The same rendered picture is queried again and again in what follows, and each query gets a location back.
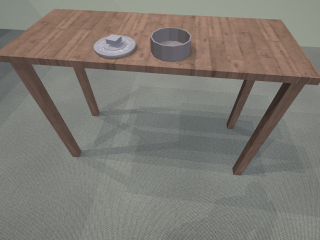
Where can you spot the knob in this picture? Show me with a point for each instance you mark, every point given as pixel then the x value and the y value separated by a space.
pixel 113 39

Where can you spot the pot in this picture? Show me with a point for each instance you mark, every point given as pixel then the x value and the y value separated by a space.
pixel 170 44

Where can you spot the lid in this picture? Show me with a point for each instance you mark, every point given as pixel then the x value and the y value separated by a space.
pixel 125 47

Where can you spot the table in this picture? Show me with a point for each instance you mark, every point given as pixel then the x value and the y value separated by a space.
pixel 249 49

